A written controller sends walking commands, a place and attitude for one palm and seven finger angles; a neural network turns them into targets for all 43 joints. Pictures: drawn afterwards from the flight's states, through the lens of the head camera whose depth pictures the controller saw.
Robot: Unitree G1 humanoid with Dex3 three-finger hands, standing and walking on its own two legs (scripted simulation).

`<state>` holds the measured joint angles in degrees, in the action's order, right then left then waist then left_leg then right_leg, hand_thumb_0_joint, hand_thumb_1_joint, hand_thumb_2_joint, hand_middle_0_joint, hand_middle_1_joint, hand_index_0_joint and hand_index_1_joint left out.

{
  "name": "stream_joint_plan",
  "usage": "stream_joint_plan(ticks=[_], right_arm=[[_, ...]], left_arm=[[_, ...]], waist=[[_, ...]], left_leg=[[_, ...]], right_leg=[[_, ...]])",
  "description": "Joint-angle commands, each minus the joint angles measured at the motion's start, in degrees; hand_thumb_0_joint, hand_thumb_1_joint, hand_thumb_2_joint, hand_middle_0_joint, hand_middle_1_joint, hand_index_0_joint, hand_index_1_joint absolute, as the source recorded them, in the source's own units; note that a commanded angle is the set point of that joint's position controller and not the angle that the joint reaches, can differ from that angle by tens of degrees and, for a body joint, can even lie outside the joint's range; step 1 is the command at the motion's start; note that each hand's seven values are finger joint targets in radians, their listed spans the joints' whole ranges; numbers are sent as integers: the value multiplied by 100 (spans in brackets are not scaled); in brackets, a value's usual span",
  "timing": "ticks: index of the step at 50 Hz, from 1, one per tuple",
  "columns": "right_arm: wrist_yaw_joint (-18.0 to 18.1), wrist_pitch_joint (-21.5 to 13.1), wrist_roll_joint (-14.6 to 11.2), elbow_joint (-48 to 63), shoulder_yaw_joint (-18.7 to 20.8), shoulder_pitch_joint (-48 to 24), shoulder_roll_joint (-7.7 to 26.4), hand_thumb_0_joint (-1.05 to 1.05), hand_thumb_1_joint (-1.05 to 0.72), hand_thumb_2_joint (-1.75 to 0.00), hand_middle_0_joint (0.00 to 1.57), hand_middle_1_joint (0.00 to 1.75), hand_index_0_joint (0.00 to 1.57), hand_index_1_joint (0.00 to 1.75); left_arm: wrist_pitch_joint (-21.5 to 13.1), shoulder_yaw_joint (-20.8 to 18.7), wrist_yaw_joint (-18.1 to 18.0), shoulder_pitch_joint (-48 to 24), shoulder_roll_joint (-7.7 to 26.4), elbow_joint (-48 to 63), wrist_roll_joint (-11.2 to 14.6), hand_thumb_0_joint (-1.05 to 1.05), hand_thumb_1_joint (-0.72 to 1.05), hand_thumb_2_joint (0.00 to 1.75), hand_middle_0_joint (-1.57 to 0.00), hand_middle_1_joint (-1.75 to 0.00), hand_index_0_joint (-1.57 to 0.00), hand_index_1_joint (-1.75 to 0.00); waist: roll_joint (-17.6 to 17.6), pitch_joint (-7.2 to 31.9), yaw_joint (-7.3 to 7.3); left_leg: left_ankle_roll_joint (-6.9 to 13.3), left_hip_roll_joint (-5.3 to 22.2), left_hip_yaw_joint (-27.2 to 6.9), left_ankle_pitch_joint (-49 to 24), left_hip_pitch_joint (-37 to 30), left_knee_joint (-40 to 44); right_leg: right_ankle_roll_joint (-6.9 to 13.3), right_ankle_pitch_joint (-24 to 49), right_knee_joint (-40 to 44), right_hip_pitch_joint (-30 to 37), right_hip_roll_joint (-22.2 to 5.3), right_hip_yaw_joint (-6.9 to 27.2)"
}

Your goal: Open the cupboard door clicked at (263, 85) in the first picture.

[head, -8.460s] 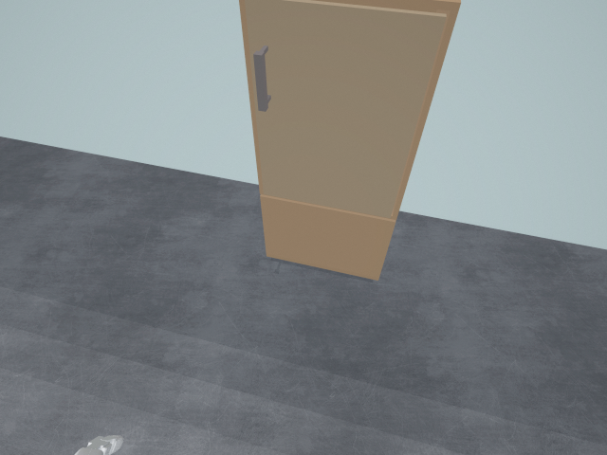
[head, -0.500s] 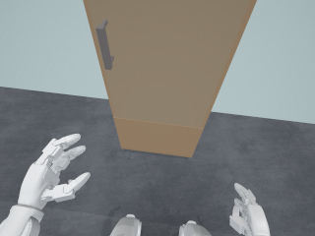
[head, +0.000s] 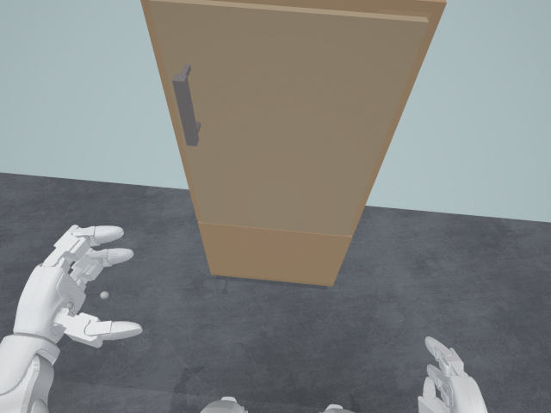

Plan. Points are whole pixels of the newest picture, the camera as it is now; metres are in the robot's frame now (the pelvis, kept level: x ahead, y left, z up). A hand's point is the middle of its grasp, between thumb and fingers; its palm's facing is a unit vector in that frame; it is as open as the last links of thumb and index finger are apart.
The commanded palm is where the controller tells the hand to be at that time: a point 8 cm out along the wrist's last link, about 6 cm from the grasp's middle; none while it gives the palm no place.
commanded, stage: raise the hand with hooked fingers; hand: left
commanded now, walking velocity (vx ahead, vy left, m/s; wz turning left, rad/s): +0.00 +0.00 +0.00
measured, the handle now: (189, 106) +0.61 +0.20 +0.09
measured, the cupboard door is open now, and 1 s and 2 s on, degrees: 0 0 0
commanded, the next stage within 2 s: move the hooked fingers beside the handle in 0.98 s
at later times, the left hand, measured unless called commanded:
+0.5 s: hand (79, 238) +0.30 +0.27 +0.11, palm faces -0.01 -1.00 -0.04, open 14.0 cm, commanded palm +0.27 +0.32 +0.11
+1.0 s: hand (90, 235) +0.31 +0.26 +0.11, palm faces -0.01 -1.00 -0.04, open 14.0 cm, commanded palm +0.28 +0.31 +0.11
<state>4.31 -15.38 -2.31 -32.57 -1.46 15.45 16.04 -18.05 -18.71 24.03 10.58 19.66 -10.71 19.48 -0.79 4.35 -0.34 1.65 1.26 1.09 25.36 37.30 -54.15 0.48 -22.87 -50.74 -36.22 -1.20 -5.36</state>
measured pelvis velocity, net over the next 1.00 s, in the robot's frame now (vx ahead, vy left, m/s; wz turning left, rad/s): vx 0.01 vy -0.01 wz -0.01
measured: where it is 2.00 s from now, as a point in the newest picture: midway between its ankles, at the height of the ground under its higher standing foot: outside the picture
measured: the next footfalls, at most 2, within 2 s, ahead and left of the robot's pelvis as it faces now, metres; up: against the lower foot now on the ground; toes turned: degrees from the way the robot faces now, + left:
none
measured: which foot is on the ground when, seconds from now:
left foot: down 0.00-1.00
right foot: down 0.00-1.00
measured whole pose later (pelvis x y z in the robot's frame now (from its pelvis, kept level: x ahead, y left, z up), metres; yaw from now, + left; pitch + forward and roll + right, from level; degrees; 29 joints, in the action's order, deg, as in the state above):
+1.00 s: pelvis +0.01 -0.01 +0.02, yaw -1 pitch +6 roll -1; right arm 5.3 -11.9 -2.5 -32.8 -3.1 16.3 15.9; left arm -12.4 -24.7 30.8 -4.4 24.2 -24.7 20.0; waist -1.6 3.2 0.2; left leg 1.0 1.4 1.8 22.4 29.1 -45.0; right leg 0.9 -20.2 -42.5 -28.7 -0.6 -4.6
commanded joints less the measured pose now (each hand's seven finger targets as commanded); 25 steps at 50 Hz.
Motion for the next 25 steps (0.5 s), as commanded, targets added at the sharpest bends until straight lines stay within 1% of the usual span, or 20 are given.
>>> stream_joint_plan(ticks=[1,2,4,5,6,7,8,9,10,11,12,14,16,17,18,19,21,22,23,25], right_arm=[[60,-288,-50,829,285,-215,753,0,-90,-90,20,30,20,30],[64,-276,-38,832,273,-195,771,0,-90,-90,20,30,20,30],[65,-251,-41,817,278,-180,773,0,-90,-90,20,30,20,30],[67,-243,-36,825,278,-177,772,0,-90,-90,20,30,20,30],[69,-228,-37,815,266,-193,767,0,-90,-90,20,30,20,30],[76,-202,-33,797,246,-182,797,0,-90,-90,20,30,20,30],[82,-177,-36,798,234,-200,788,0,-90,-90,20,30,20,30],[91,-163,-47,783,242,-210,783,0,-90,-90,20,30,20,30],[98,-151,-53,787,238,-203,786,0,-90,-90,20,30,20,30],[109,-143,-50,795,223,-227,791,0,-90,-90,20,30,20,30],[117,-128,-35,802,208,-225,809,0,-90,-90,20,30,20,30],[138,-94,-47,800,214,-203,792,0,-90,-90,20,30,20,30],[152,-85,-56,778,203,-222,791,0,-90,-90,20,30,20,30],[156,-70,-39,787,176,-222,819,0,-90,-90,20,30,20,30],[165,-59,-52,783,186,-221,805,0,-90,-90,20,30,20,30],[171,-54,-56,780,188,-210,800,0,-90,-90,20,30,20,30],[183,-36,-57,766,190,-191,809,0,-90,-90,20,30,20,30],[182,-29,-52,772,172,-194,834,0,-90,-90,20,30,20,30],[192,-10,-58,773,175,-192,827,0,-90,-90,20,30,20,30],[193,8,-68,765,180,-182,822,0,-90,-90,20,30,20,30]], left_arm=[[-241,-604,44,-1030,1203,1082,159,0,-43,33,-29,-115,-29,-115],[-184,-631,84,-1106,1251,1017,177,0,-45,32,-30,-117,-30,-117],[-121,-687,141,-1200,1307,975,176,0,-50,30,-30,-120,-30,-120],[-85,-769,164,-1212,1366,928,195,0,-50,30,-30,-120,-30,-120],[-51,-779,198,-1295,1377,886,211,0,-50,30,-30,-120,-30,-120],[4,-817,246,-1404,1466,725,216,0,-50,30,-30,-120,-30,-120],[45,-830,281,-1535,1464,645,232,0,-50,30,-30,-120,-30,-120],[67,-799,316,-1652,1434,609,230,0,-50,30,-30,-120,-30,-120],[94,-830,337,-1741,1475,552,240,0,-50,30,-30,-120,-30,-120],[123,-863,357,-1857,1549,503,227,0,-50,30,-30,-120,-30,-120],[138,-924,411,-2018,1657,481,247,0,-50,30,-30,-120,-30,-120],[189,-985,486,-2137,1708,353,252,0,-50,30,-30,-120,-30,-120],[202,-972,539,-2281,1725,227,255,0,-50,30,-30,-120,-30,-120],[219,-1041,574,-2445,1869,182,267,0,-50,30,-30,-120,-30,-120],[223,-1070,594,-2524,1901,173,255,0,-50,30,-30,-120,-30,-120],[236,-1080,610,-2527,1895,66,250,0,-50,30,-30,-120,-30,-120],[279,-1149,629,-2597,1957,-102,272,0,-50,30,-30,-120,-30,-120],[281,-1157,665,-2755,2046,-109,278,0,-50,30,-30,-120,-30,-120],[319,-1222,687,-2808,2111,-241,276,0,-50,30,-30,-120,-30,-120],[363,-1136,742,-2768,1991,-442,281,0,-50,30,-30,-120,-30,-120]], waist=[[-564,1096,22],[-556,1042,23],[-446,1205,22],[-442,1270,51],[-468,1253,41],[-451,1102,38],[-363,1102,29],[-430,1078,9],[-393,1111,18],[-448,1112,27],[-478,1111,45],[-405,1245,36],[-412,1146,28],[-414,1140,61],[-456,1243,50],[-473,1222,60],[-358,1202,48],[-395,1154,74],[-350,1136,62],[-379,1120,62]], left_leg=[[-88,-83,-373,-1223,-907,1203],[-92,-84,-384,-1375,-940,1198],[-101,-69,-382,-1610,-1084,1231],[-99,-81,-357,-1730,-1105,1224],[-101,-86,-347,-1732,-1130,1232],[-106,-83,-360,-1769,-1107,1244],[-102,-88,-353,-1732,-1100,1278],[-107,-85,-341,-1717,-1151,1303],[-110,-82,-356,-1685,-1174,1335],[-106,-89,-355,-1640,-1174,1362],[-111,-92,-364,-1796,-1247,1356],[-95,-93,-329,-1806,-1313,1388],[-95,-92,-334,-1701,-1316,1439],[-95,-106,-346,-1728,-1304,1441],[-96,-97,-335,-1769,-1386,1471],[-98,-95,-330,-1775,-1414,1501],[-86,-98,-317,-1693,-1394,1540],[-93,-108,-341,-1744,-1393,1552],[-81,-103,-311,-1680,-1382,1578],[-73,-125,-281,-1615,-1348,1596]], right_leg=[[102,754,797,690,221,139],[126,906,797,748,252,135],[106,1140,821,847,248,114],[99,1284,836,942,236,131],[96,1310,864,945,231,133],[128,1346,879,962,262,131],[113,1349,913,983,255,136],[108,1335,944,948,247,128],[105,1293,971,961,245,129],[112,1260,998,995,235,143],[146,1396,985,1080,259,152],[122,1434,1050,1133,241,171],[120,1343,1119,1114,230,180],[156,1369,1113,1193,255,200],[144,1401,1128,1226,241,200],[140,1394,1157,1220,236,193],[120,1349,1228,1235,223,204],[159,1376,1226,1314,247,213],[139,1351,1270,1304,238,233],[131,1320,1322,1327,208,260]])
